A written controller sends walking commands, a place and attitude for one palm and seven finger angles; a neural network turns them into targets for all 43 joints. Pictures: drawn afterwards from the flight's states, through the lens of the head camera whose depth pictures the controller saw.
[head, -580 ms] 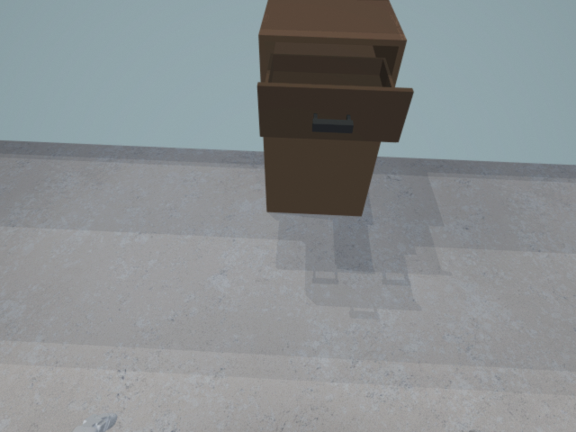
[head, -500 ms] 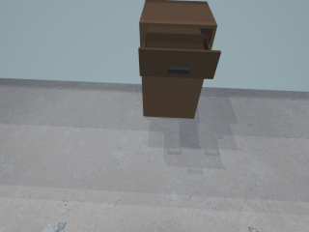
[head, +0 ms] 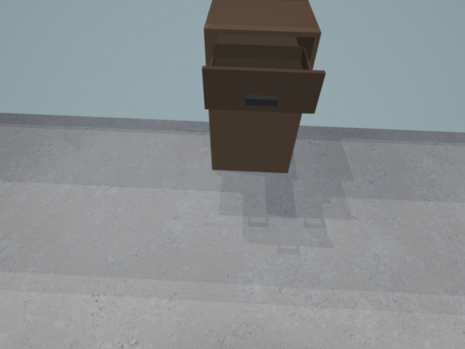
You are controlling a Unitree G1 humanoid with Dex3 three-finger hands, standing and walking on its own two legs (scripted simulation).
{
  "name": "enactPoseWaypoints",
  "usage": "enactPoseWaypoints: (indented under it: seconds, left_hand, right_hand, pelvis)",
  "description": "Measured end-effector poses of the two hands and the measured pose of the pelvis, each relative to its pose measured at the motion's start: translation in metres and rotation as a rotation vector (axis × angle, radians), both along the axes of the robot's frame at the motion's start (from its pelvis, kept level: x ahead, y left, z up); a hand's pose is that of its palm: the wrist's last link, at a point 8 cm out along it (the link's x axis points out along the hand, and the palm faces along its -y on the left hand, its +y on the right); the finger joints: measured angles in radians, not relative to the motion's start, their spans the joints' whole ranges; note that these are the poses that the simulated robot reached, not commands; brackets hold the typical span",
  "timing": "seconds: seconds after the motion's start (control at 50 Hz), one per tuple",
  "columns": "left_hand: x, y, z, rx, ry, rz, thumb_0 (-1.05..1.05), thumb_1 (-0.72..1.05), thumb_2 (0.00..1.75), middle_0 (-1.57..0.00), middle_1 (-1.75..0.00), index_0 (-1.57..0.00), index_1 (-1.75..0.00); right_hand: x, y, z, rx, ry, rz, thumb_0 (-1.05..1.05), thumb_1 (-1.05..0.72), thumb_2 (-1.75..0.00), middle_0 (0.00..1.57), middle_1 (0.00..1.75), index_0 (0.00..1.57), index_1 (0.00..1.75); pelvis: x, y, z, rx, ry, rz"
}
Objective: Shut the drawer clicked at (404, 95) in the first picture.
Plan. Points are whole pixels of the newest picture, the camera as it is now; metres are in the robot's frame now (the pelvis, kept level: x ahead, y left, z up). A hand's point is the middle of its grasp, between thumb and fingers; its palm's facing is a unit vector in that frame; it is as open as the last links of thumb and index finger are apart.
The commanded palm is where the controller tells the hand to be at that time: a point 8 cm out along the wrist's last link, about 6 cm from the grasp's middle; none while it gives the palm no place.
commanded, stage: stand and wait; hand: left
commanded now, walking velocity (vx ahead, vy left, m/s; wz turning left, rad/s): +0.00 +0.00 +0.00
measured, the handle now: (261, 97) +0.90 -0.04 -0.06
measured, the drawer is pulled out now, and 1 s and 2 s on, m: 0.27 0.27 0.27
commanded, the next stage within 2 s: look at it before walking up in 0.24 s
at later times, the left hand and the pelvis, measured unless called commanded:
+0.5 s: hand out of the picture +0.08 +0.24 -0.15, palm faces -0.03 -0.95 -0.32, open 7.4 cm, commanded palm none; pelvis +0.00 +0.00 +0.00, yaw +0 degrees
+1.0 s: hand out of the picture +0.07 +0.24 -0.16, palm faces -0.02 -0.95 -0.32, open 7.4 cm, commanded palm none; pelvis +0.01 +0.00 +0.00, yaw +0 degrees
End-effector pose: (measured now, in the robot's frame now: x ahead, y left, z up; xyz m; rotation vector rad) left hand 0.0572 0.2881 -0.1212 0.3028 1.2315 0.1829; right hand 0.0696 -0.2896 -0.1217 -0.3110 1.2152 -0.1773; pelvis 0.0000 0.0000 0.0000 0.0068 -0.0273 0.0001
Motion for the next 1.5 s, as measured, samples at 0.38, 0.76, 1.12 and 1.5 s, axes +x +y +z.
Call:
enactPoseWaypoints:
  seconds: [0.38, 0.76, 1.12, 1.5]
  left_hand:
    - [0.012, -0.006, 0.004, 0.001, -0.039, -0.014, 0.00, 0.90, 0.89, -0.20, -0.30, -0.20, -0.30]
    - [0.009, -0.005, 0.001, -0.004, -0.014, -0.003, 0.00, 0.90, 0.89, -0.20, -0.30, -0.20, -0.30]
    - [0.013, -0.007, -0.002, 0.000, 0.004, -0.007, 0.00, 0.90, 0.90, -0.20, -0.30, -0.20, -0.30]
    - [-0.007, -0.091, -0.013, -0.055, 0.074, -0.113, 0.00, 0.90, 0.89, -0.20, -0.30, -0.20, -0.30]
  right_hand:
    - [-0.014, -0.002, -0.002, 0.011, 0.011, -0.020, 0.01, -0.91, -0.90, 0.20, 0.30, 0.20, 0.30]
    - [-0.003, -0.003, 0.002, 0.002, 0.009, -0.013, 0.01, -0.91, -0.90, 0.20, 0.30, 0.20, 0.30]
    - [0.006, 0.002, 0.000, 0.003, -0.033, -0.043, 0.01, -0.91, -0.90, 0.20, 0.30, 0.20, 0.30]
    - [-0.080, -0.007, -0.040, 0.141, 0.029, -0.273, 0.01, -0.91, -0.90, 0.20, 0.30, 0.20, 0.30]
  pelvis:
    - [-0.005, -0.005, 0.002, 0.000, -0.001, -0.005]
    - [0.001, -0.004, 0.002, -0.002, 0.006, -0.005]
    - [0.004, -0.004, 0.000, 0.000, 0.008, -0.050]
    - [-0.017, -0.041, -0.014, 0.025, 0.009, -0.246]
